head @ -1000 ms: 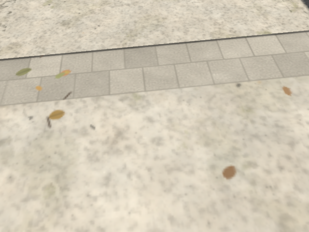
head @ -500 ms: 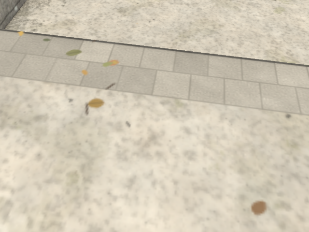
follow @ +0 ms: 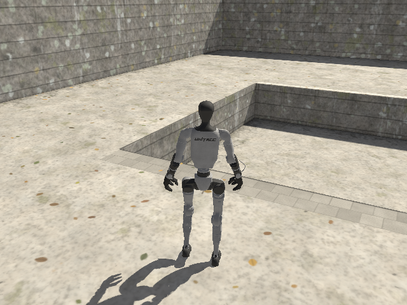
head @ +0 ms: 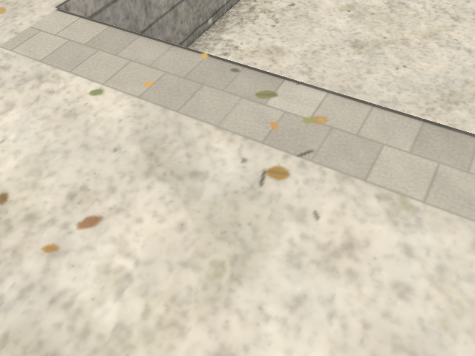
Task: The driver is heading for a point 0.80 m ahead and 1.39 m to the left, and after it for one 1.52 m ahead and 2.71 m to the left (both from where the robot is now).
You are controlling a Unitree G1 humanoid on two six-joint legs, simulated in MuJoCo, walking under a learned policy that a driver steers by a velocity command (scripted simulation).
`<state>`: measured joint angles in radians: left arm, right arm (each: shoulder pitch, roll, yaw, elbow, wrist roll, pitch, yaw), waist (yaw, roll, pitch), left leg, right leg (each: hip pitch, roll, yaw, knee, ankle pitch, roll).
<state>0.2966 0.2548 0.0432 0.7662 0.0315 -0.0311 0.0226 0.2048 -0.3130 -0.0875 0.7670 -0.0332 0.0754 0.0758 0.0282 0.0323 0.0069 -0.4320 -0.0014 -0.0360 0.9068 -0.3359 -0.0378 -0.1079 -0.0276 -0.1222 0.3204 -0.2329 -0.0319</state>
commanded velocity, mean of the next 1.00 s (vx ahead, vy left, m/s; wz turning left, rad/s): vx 0.45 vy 0.00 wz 0.60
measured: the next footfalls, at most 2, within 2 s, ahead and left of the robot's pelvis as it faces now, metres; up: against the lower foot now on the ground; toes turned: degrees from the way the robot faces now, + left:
left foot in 0.18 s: +0.10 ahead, +0.13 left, +0.00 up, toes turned +10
right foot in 0.66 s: +0.50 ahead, +0.09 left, +0.00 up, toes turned +25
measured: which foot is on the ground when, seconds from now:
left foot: up 0.00-0.16, down 0.18-0.66, up 0.68-1.00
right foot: down 0.00-0.20, up 0.22-0.64, down 0.66-1.00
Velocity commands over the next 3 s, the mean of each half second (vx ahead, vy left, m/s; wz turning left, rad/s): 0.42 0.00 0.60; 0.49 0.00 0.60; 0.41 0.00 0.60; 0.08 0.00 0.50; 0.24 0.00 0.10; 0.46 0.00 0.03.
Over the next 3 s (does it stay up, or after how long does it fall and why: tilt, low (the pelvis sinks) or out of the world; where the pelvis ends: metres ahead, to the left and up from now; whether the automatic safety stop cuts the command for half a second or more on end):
stays up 0.86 0.74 -0.03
